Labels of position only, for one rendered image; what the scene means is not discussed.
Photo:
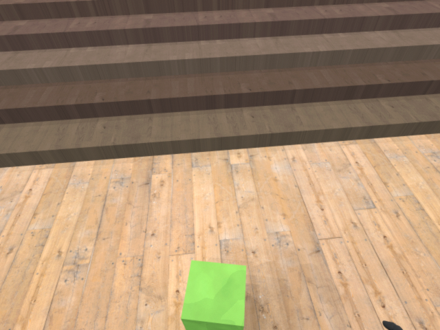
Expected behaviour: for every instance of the carton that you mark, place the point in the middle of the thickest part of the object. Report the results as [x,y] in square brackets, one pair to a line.
[215,297]

